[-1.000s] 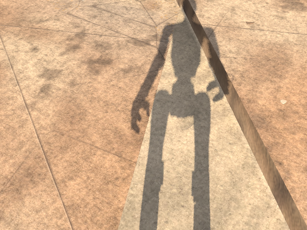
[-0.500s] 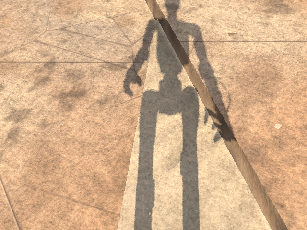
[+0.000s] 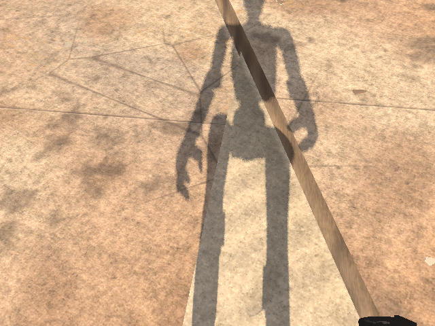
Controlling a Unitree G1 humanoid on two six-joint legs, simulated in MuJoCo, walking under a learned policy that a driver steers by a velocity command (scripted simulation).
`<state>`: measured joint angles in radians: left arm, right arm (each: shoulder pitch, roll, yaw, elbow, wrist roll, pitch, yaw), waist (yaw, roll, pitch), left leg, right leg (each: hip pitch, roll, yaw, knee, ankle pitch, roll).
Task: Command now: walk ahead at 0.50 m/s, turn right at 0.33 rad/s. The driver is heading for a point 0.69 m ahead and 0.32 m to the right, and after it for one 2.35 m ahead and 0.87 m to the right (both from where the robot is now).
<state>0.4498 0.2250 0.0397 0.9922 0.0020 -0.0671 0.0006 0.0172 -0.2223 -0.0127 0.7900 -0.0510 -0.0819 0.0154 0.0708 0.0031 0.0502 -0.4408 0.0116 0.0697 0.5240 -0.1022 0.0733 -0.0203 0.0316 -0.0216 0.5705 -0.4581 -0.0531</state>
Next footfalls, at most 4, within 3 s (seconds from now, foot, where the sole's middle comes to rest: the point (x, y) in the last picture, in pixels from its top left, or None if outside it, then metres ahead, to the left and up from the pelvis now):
0.52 right None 0.38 -0.14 -0.76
1.06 left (281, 253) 0.70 -0.14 -0.76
1.58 right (393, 266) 0.62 -0.44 -0.63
2.38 left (281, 242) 0.74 -0.14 -0.76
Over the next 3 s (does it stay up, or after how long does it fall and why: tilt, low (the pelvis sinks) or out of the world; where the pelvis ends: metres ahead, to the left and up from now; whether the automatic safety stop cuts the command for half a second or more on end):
stays up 0.69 -0.30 0.04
